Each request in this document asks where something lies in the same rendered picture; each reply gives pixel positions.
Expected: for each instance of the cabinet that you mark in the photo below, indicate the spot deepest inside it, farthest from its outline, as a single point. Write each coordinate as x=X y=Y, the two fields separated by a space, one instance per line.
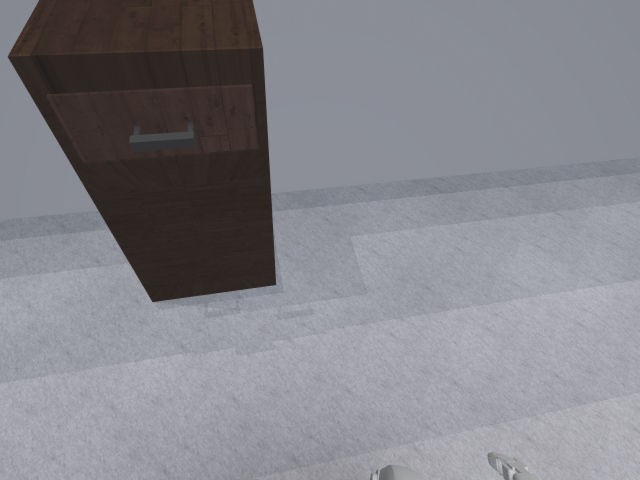
x=191 y=224

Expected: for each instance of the handle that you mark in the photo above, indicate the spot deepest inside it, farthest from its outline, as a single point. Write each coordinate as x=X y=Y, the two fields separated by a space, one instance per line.
x=162 y=141

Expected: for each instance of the robot right hand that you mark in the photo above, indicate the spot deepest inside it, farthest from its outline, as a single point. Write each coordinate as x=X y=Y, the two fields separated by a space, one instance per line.
x=509 y=468

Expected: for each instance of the drawer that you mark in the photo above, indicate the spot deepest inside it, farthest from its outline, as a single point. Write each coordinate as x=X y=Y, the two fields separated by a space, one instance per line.
x=99 y=124

